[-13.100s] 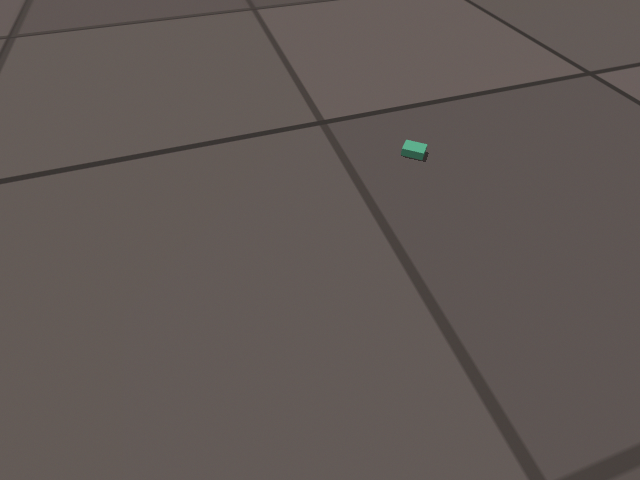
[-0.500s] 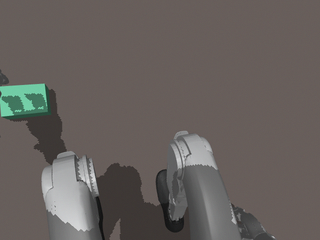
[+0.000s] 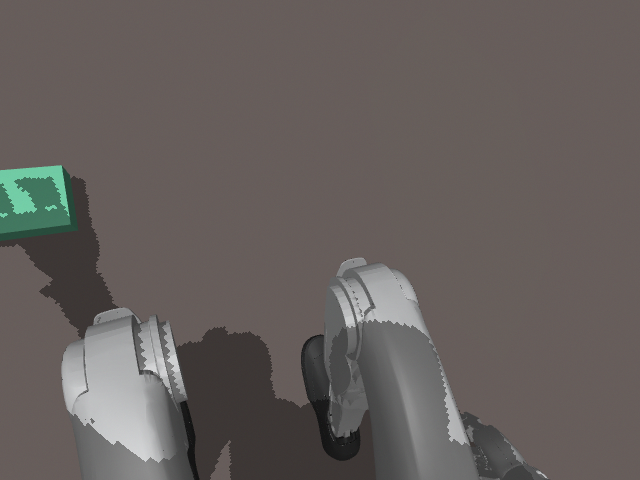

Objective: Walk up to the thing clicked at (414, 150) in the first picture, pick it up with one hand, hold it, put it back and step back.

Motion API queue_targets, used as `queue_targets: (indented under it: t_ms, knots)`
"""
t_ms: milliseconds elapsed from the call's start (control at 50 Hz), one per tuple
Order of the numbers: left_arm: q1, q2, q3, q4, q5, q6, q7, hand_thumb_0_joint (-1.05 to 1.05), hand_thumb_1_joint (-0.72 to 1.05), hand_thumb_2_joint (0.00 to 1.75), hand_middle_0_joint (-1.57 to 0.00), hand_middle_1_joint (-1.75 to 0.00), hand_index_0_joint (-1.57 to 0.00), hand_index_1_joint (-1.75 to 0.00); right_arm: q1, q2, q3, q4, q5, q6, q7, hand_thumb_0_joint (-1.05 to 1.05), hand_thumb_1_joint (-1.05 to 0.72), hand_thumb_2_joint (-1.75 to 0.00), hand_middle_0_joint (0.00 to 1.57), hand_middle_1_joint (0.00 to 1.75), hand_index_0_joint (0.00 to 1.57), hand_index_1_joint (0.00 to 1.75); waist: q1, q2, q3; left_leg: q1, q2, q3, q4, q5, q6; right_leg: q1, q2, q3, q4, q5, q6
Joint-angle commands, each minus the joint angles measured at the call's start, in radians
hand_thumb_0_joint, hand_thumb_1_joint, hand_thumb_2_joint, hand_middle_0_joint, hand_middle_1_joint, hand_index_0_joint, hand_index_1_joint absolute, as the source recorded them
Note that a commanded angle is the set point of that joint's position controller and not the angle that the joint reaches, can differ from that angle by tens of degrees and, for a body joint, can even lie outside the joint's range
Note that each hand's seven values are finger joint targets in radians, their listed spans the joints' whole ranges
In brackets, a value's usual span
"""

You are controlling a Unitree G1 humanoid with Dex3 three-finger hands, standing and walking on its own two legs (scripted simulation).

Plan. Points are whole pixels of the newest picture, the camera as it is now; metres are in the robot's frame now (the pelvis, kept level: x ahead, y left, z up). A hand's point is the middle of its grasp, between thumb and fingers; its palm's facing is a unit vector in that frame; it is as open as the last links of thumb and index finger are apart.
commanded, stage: rise first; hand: left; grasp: from above
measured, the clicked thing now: (23, 203) +0.48 +0.31 -0.29
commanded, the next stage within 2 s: approach in 1.06 s
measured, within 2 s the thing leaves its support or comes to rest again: neither
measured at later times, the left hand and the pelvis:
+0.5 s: hand out of the picture +0.44 +0.35 -0.18, palm faces -0.47 -0.07 -0.88, open 14.2 cm; pelvis +0.00 +0.00 +0.00, yaw +0 degrees
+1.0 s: hand out of the picture +0.44 +0.35 -0.18, palm faces -0.47 -0.07 -0.88, open 14.1 cm; pelvis -0.01 +0.00 +0.00, yaw +0 degrees
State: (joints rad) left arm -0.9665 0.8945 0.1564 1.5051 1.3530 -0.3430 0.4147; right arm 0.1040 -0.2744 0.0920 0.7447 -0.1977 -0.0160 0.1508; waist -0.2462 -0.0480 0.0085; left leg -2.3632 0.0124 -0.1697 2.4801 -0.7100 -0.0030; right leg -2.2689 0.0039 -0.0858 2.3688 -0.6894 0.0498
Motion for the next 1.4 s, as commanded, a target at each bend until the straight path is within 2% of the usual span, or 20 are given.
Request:
queue_targets:
  t_ms: [0,60,100,140,220,260,380,420,520,580,620,700,920,960,1120,1140,1160,1300,1340,1380]
  knots:
    - [-0.257,0.287,0.028,-0.127,-0.019,-0.007,0.033,0.00,-0.55,1.01,-0.07,-1.01,-0.07,-1.01,0.209,-0.271,-0.074,0.002,-0.002,-0.005,-0.012,0.00,-0.91,-0.90,0.20,0.30,0.20,0.30,-0.004,0.366,-0.665,0.546,-0.016,0.101,-0.244,0.223,0.028,0.299,0.036,-0.091,-0.210,0.232,-0.076]
    - [-0.265,0.319,0.054,-0.154,-0.027,-0.013,0.036,0.00,-0.54,1.01,-0.07,-1.01,-0.06,-1.01,0.213,-0.278,-0.074,-0.006,0.000,-0.002,-0.010,0.00,-0.90,-0.90,0.20,0.30,0.20,0.30,0.006,0.380,-0.702,0.561,-0.016,0.098,-0.245,0.246,0.026,0.317,0.037,-0.093,-0.204,0.249,-0.076]
    - [-0.242,0.313,0.051,-0.151,-0.022,-0.017,0.033,0.00,-0.55,1.02,-0.07,-1.00,-0.07,-1.01,0.211,-0.274,-0.071,-0.005,-0.004,0.002,-0.010,0.00,-0.91,-0.90,0.20,0.30,0.20,0.30,0.011,0.389,-0.712,0.576,-0.016,0.100,-0.243,0.262,0.026,0.323,0.038,-0.091,-0.205,0.258,-0.076]
    - [-0.259,0.305,0.040,-0.145,-0.021,-0.018,0.031,0.00,-0.55,1.02,-0.07,-1.01,-0.06,-1.01,0.217,-0.276,-0.067,-0.002,-0.007,0.001,-0.008,0.00,-0.90,-0.90,0.20,0.30,0.20,0.30,-0.007,0.379,-0.692,0.564,-0.015,0.096,-0.233,0.267,0.028,0.315,0.039,-0.094,-0.201,0.267,-0.074]
    - [-0.241,0.308,0.046,-0.167,-0.027,-0.020,0.030,0.00,-0.55,1.02,-0.08,-1.00,-0.07,-1.01,0.213,-0.275,-0.072,-0.006,-0.002,0.003,-0.010,0.00,-0.91,-0.90,0.20,0.30,0.20,0.30,0.014,0.404,-0.689,0.563,-0.015,0.099,-0.254,0.238,0.023,0.312,0.039,-0.092,-0.211,0.242,-0.079]
    - [-0.248,0.280,0.026,-0.176,-0.025,-0.017,0.025,0.00,-0.56,1.03,-0.07,-1.01,-0.06,-1.02,0.218,-0.273,-0.073,-0.006,0.000,0.001,-0.007,0.00,-0.90,-0.90,0.20,0.30,0.20,0.30,0.009,0.401,-0.693,0.576,-0.013,0.095,-0.256,0.241,0.022,0.302,0.041,-0.097,-0.211,0.242,-0.080]
    - [-0.257,0.287,0.030,-0.184,-0.033,-0.012,0.018,0.00,-0.55,1.02,-0.07,-1.00,-0.06,-1.01,0.215,-0.278,-0.081,-0.013,0.007,0.005,-0.009,0.00,-0.90,-0.90,0.20,0.30,0.20,0.30,0.006,0.384,-0.699,0.575,-0.012,0.090,-0.254,0.243,0.024,0.297,0.038,-0.099,-0.210,0.244,-0.078]
    - [-0.281,0.275,0.018,-0.190,-0.026,-0.016,0.018,0.00,-0.56,1.02,-0.07,-1.02,-0.06,-1.02,0.227,-0.276,-0.075,-0.009,0.005,0.005,-0.006,0.00,-0.91,-0.90,0.20,0.30,0.20,0.30,-0.011,0.392,-0.688,0.581,-0.012,0.087,-0.255,0.257,0.023,0.300,0.038,-0.100,-0.211,0.257,-0.077]
    - [-0.254,0.251,-0.004,-0.122,-0.019,-0.008,0.017,0.00,-0.57,1.03,-0.07,-1.01,-0.06,-1.02,0.220,-0.272,-0.072,-0.010,0.013,0.003,-0.005,0.00,-0.91,-0.90,0.20,0.30,0.20,0.30,-0.011,0.382,-0.654,0.576,-0.013,0.088,-0.262,0.247,0.022,0.281,0.039,-0.100,-0.215,0.249,-0.080]
    - [-0.257,0.284,0.028,-0.132,-0.023,-0.010,0.025,0.00,-0.56,1.02,-0.07,-1.01,-0.07,-1.01,0.220,-0.276,-0.068,-0.021,0.011,0.006,-0.008,0.00,-0.91,-0.90,0.20,0.30,0.20,0.30,0.000,0.375,-0.677,0.550,-0.018,0.092,-0.267,0.234,0.023,0.309,0.037,-0.100,-0.213,0.241,-0.078]
    - [-0.274,0.274,0.011,-0.121,-0.020,-0.011,0.022,0.00,-0.56,1.03,-0.07,-1.02,-0.06,-1.03,0.216,-0.273,-0.065,-0.020,0.010,0.000,-0.007,0.00,-0.91,-0.90,0.20,0.30,0.20,0.30,-0.016,0.367,-0.641,0.539,-0.016,0.094,-0.266,0.207,0.026,0.292,0.038,-0.098,-0.222,0.222,-0.078]
    - [-0.280,0.297,0.026,-0.147,-0.019,-0.006,0.023,0.00,-0.56,1.03,-0.08,-1.01,-0.07,-1.02,0.220,-0.276,-0.062,-0.019,0.013,-0.005,-0.011,0.00,-0.91,-0.90,0.20,0.30,0.20,0.30,-0.002,0.384,-0.675,0.564,-0.017,0.099,-0.266,0.221,0.025,0.308,0.037,-0.094,-0.224,0.233,-0.078]
    - [-0.295,0.291,0.008,-0.142,-0.024,-0.008,0.016,0.00,-0.56,1.03,-0.08,-1.00,-0.07,-1.01,0.229,-0.279,-0.058,-0.017,0.013,-0.012,-0.014,0.00,-0.90,-0.90,0.20,0.30,0.20,0.30,-0.019,0.383,-0.663,0.553,-0.016,0.093,-0.265,0.211,0.024,0.296,0.037,-0.097,-0.218,0.226,-0.079]
    - [-0.299,0.315,0.023,-0.167,-0.027,-0.011,0.016,0.00,-0.56,1.03,-0.07,-1.01,-0.07,-1.02,0.227,-0.280,-0.060,-0.023,0.016,-0.012,-0.015,0.00,-0.90,-0.90,0.20,0.30,0.20,0.30,-0.007,0.395,-0.687,0.555,-0.016,0.096,-0.263,0.224,0.024,0.311,0.037,-0.096,-0.221,0.237,-0.078]
    - [-0.274,0.296,0.018,-0.179,-0.027,-0.010,0.010,0.00,-0.55,1.02,-0.08,-1.01,-0.07,-1.01,0.225,-0.273,-0.065,-0.029,0.021,-0.006,-0.015,0.00,-0.90,-0.90,0.20,0.30,0.20,0.30,0.009,0.410,-0.704,0.568,-0.018,0.098,-0.279,0.215,0.021,0.306,0.037,-0.096,-0.222,0.226,-0.083]
    - [-0.279,0.299,0.017,-0.174,-0.029,-0.008,0.012,0.00,-0.61,1.09,-0.09,-0.96,-0.05,-1.00,0.227,-0.275,-0.064,-0.029,0.022,-0.006,-0.016,0.00,-0.91,-0.90,0.20,0.30,0.20,0.30,0.001,0.405,-0.694,0.559,-0.019,0.098,-0.270,0.219,0.023,0.297,0.036,-0.096,-0.219,0.231,-0.083]
    - [-0.292,0.286,0.016,-0.197,-0.027,-0.006,0.012,0.00,-0.54,1.01,-0.07,-1.04,-0.07,-1.03,0.237,-0.276,-0.068,-0.027,0.020,-0.007,-0.016,0.00,-0.90,-0.89,0.20,0.30,0.20,0.30,-0.006,0.403,-0.709,0.580,-0.018,0.096,-0.271,0.234,0.023,0.303,0.034,-0.097,-0.220,0.243,-0.080]
    - [-0.441,0.118,-0.109,-0.197,-0.040,0.009,0.004,0.00,-0.53,1.00,-0.07,-1.06,-0.08,-1.05,0.270,-0.270,-0.074,0.000,0.033,-0.015,-0.021,0.00,-0.90,-0.90,0.20,0.30,0.20,0.30,-0.086,0.400,-0.668,0.579,-0.010,0.085,-0.281,0.190,0.021,0.249,0.036,-0.102,-0.245,0.227,-0.082]
    - [-0.457,0.088,-0.139,-0.155,-0.041,0.023,0.005,0.00,-0.54,1.00,-0.07,-1.07,-0.08,-1.06,0.277,-0.272,-0.069,0.002,0.031,-0.019,-0.022,0.00,-0.91,-0.90,0.20,0.30,0.20,0.30,-0.104,0.374,-0.638,0.555,-0.009,0.084,-0.277,0.178,0.023,0.253,0.037,-0.105,-0.255,0.221,-0.080]
    - [-0.488,0.100,-0.136,-0.132,-0.031,0.038,0.019,0.00,-0.54,1.01,-0.07,-1.06,-0.08,-1.05,0.283,-0.278,-0.064,-0.003,0.031,-0.020,-0.027,0.00,-0.90,-0.89,0.20,0.30,0.20,0.30,-0.101,0.402,-0.653,0.578,-0.010,0.078,-0.298,0.186,0.016,0.247,0.034,-0.110,-0.245,0.225,-0.083]
